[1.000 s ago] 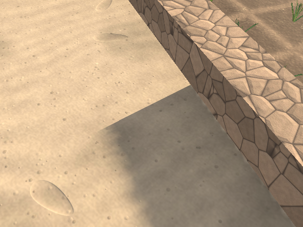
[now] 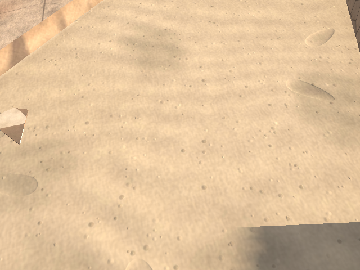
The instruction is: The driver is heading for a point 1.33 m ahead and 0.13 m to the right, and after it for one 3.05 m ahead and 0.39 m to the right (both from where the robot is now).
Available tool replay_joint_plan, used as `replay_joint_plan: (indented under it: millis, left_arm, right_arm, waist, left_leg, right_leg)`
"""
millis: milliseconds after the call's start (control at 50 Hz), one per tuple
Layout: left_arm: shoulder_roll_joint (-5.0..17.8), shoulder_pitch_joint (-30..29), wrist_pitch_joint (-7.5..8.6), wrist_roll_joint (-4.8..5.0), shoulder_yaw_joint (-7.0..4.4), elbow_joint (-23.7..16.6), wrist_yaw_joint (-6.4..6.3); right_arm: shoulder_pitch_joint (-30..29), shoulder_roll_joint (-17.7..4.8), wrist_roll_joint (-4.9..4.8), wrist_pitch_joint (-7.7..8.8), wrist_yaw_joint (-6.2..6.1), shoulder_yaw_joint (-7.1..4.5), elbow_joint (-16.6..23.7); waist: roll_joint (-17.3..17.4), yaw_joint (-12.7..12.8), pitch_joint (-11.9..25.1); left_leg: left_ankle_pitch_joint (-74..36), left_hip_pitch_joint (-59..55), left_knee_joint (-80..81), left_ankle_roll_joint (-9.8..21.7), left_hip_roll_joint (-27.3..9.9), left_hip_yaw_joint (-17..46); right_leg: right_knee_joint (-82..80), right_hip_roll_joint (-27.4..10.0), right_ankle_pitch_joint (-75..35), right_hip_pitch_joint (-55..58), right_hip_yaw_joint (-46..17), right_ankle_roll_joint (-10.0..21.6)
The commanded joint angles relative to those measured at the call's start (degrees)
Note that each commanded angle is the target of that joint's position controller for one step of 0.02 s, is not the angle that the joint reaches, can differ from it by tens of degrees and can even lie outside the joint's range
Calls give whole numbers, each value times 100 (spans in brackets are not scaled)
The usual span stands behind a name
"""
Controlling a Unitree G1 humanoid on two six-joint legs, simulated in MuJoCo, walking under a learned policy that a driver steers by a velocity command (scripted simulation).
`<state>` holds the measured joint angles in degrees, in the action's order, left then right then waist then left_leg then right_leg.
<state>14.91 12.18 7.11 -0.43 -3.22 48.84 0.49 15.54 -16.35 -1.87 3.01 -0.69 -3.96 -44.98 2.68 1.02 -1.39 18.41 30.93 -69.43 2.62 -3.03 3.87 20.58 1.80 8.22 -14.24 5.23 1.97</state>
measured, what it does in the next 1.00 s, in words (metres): walks ahead: left foot, then right foot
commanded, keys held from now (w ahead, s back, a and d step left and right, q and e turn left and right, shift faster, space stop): w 1.00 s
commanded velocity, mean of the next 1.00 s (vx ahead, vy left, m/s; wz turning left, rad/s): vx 0.50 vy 0.00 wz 0.13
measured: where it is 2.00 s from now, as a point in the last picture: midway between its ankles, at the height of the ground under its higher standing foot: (174, 145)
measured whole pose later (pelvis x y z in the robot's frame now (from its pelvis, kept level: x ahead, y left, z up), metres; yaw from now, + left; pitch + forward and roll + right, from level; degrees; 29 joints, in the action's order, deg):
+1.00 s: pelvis +0.55 +0.04 -0.01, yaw +5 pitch +2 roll +0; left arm 15.0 10.2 5.5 0.1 -2.8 48.7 2.5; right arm 17.9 -15.6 -1.2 5.0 -0.4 -3.0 -49.5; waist 1.5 -0.1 -1.3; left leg 21.2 23.1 -67.2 2.6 -2.3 2.1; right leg 27.8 1.9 9.2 -20.8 3.7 3.9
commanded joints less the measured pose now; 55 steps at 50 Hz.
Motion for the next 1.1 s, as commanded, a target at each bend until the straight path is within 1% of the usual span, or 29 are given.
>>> replay_joint_plan:
  millis: [20,80,140,220,260,280,300,320,340,360,380,420,440,480,540,660,760,820,840,860,880,900,920,940,960,980,1000,1040,1100]
  left_arm:
    - [609,29,129,39,-147,-136,36]
    - [796,173,103,38,-195,-6,44]
    - [906,233,20,123,-189,40,30]
    - [1111,718,-109,222,-206,257,39]
    - [1188,754,-201,256,-216,326,27]
    - [1221,654,-243,262,-209,329,15]
    - [1107,689,-272,232,-159,342,0]
    - [871,673,-257,112,-48,220,-24]
    - [122,1210,-133,33,179,30,16]
    - [605,1043,16,181,79,127,47]
    - [879,606,69,339,-13,-43,71]
    - [775,182,41,186,-17,-108,15]
    - [735,276,-39,149,-41,-81,15]
    - [507,417,-191,140,-15,-39,22]
    - [418,3,-292,71,-5,-186,-12]
    - [278,-1126,-221,94,60,-475,84]
    - [365,-1725,-148,141,69,-762,227]
    - [559,-1357,-98,131,-6,-725,276]
    - [694,-790,-95,114,-97,-562,252]
    - [980,194,-100,100,-244,-261,200]
    - [1518,1158,-125,41,-374,-107,143]
    - [1592,1365,-140,50,-367,-11,193]
    - [1090,1163,-124,132,-238,-48,192]
    - [890,663,-122,138,-172,-152,172]
    - [753,242,-123,97,-119,-237,175]
    - [626,4,-108,37,-88,-268,185]
    - [528,-81,-85,-19,-60,-258,189]
    - [562,-21,-35,3,-73,-172,179]
    - [760,250,-37,29,-123,-20,85]
  right_arm:
    - [183,17,34,-40,15,15,459]
    - [-194,13,94,12,57,69,622]
    - [-856,26,110,115,178,137,793]
    - [-1531,-96,50,139,281,145,1091]
    - [-1485,-242,67,153,306,93,1158]
    - [-1084,-364,95,163,301,14,1068]
    - [-233,-623,120,156,269,-146,784]
    - [843,-1073,141,130,189,-324,553]
    - [1175,-1727,195,107,156,-425,491]
    - [1291,-1220,154,152,177,-294,507]
    - [917,-939,175,191,198,-195,525]
    - [130,-552,173,209,234,-91,622]
    - [-63,-382,204,235,248,-45,642]
    - [-84,-403,191,316,254,-67,559]
    - [123,-550,182,368,185,-119,357]
    - [581,-716,132,290,57,-149,13]
    - [905,-789,81,196,21,-180,-312]
    - [737,-899,70,119,-7,-213,-363]
    - [614,-909,75,81,-16,-206,-354]
    - [609,-765,114,55,-31,-141,-322]
    - [929,-426,260,88,-33,-1,-191]
    - [1515,165,156,221,34,159,-244]
    - [969,-518,-6,326,57,9,-240]
    - [399,-718,-84,377,63,-43,-50]
    - [136,-668,-6,373,23,-36,-9]
    - [82,-598,86,336,-3,-63,9]
    - [219,-513,106,269,-3,-71,-18]
    - [362,-323,102,159,-16,-52,-73]
    - [-140,-292,167,104,-35,-48,101]
  waist:
    - [-565,-127,56]
    - [-459,-91,24]
    - [-480,88,-99]
    - [-626,293,-233]
    - [-734,148,-184]
    - [-762,-158,43]
    - [-665,-550,546]
    - [-218,-993,1269]
    - [1376,-610,1888]
    - [965,-786,2270]
    - [729,-696,1462]
    - [134,-351,761]
    - [179,-147,661]
    - [136,21,565]
    - [-16,18,221]
    - [67,-360,-139]
    - [132,-500,-348]
    - [275,-217,-85]
    - [283,110,257]
    - [151,507,881]
    - [-838,642,1815]
    - [-2116,343,2439]
    - [-1427,539,1885]
    - [-1076,446,1110]
    - [-563,254,708]
    - [-545,69,466]
    - [-678,-95,448]
    - [-709,-208,375]
    - [-555,-139,115]
  left_leg:
    - [-293,738,344,-10,-483,291]
    - [-1009,931,1314,-50,-468,275]
    - [-1794,583,2507,-49,-368,-182]
    - [-1495,423,3298,37,-218,-431]
    - [-1070,140,3602,201,-59,-567]
    - [-1119,-534,3859,313,134,-731]
    - [-1208,-1725,3989,457,373,-878]
    - [-1321,-3390,3882,760,-327,13]
    - [-455,-5106,4588,1676,-1823,2942]
    - [-234,-5178,5189,1798,-2025,3948]
    - [-659,-4628,5154,1530,-1827,3027]
    - [-1668,-3187,5319,1235,-1321,1687]
    - [-1891,-2739,5516,1158,-1140,1337]
    - [-2120,-2341,5853,1228,-1061,1028]
    - [-2349,-2272,6131,1256,-1013,619]
    - [-1871,-2462,6268,961,-805,19]
    - [-1913,-3236,5910,863,-1148,83]
    - [-3116,-3515,5339,693,-1208,57]
    - [-4087,-3444,4671,578,-1021,-124]
    - [-4261,-2940,3489,402,-693,-366]
    - [-2283,-1381,1395,132,-202,-627]
    - [1448,532,-138,-129,727,-63]
    - [1384,1185,-714,-17,391,451]
    - [797,1435,-641,74,89,258]
    - [257,1172,-369,71,-206,118]
    - [-72,873,-26,48,-389,109]
    - [-268,511,156,40,-513,145]
    - [-420,331,442,-34,-556,61]
    - [-1061,845,1168,-218,-609,-6]
  right_leg:
    - [-1343,-1687,-667,445,-1343,1107]
    - [-1421,-1654,-1020,635,-908,1158]
    - [-1351,-1431,-1114,587,-405,976]
    - [-1133,-1686,-852,1119,-455,832]
    - [-782,-1831,-1319,1419,-463,730]
    - [-252,-1746,-2147,1399,-309,614]
    - [802,-1469,-2918,1166,-42,461]
    - [2474,-1163,-2057,99,199,200]
    - [4666,-152,1658,-2190,79,-158]
    - [5550,-197,2432,-2803,-930,-84]
    - [5710,-501,2022,-3258,-930,16]
    - [5062,-938,1141,-2839,-826,31]
    - [4812,-1073,903,-2461,-892,27]
    - [4510,-1079,660,-2143,-858,-36]
    - [3759,-1074,43,-2535,-853,-162]
    - [1788,-788,-1451,-2448,-608,-186]
    - [1115,-660,-1002,-2556,-592,38]
    - [901,-429,-420,-1810,-383,275]
    - [784,-211,-408,-985,-176,396]
    - [889,-241,-553,426,-238,579]
    - [1056,-1568,-676,2415,-1859,1103]
    - [-2,-2440,832,3764,-4554,1818]
    - [-372,-2270,1523,3395,-4486,1537]
    - [-456,-2118,1246,2580,-3651,1287]
    - [-579,-1927,589,1722,-3020,1178]
    - [-728,-1734,96,1087,-2587,1142]
    - [-884,-1573,-152,742,-2287,1101]
    - [-1132,-1448,-580,443,-1862,1168]
    - [-1317,-1433,-1232,501,-1473,1217]
Velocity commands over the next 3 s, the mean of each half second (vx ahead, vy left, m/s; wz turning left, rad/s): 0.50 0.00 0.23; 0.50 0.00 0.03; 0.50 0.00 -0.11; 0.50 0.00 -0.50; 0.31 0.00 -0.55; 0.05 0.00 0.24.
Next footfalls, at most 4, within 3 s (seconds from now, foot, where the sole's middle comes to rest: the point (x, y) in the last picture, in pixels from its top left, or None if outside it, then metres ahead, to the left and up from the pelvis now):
0.32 left None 0.33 0.17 -0.78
0.86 right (203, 223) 0.65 -0.04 -0.78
1.42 left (143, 161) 0.95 0.22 -0.78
1.96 right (206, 120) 1.19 -0.07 -0.78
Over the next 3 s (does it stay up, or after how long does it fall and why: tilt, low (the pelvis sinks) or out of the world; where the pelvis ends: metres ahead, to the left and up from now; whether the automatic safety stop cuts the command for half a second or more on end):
stays up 1.34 -0.04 0.00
